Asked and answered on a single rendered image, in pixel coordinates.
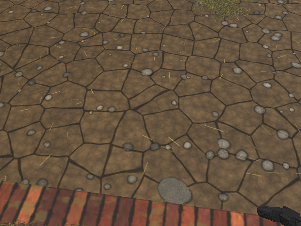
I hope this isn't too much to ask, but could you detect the right robot hand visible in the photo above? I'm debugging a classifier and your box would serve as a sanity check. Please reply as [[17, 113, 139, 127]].
[[257, 206, 301, 226]]

